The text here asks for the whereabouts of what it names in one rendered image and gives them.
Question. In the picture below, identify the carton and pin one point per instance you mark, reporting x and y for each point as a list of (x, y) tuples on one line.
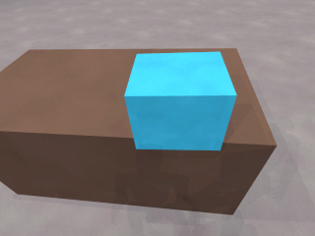
[(179, 101)]

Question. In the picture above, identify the pedestal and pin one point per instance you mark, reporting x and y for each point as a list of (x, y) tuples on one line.
[(65, 133)]

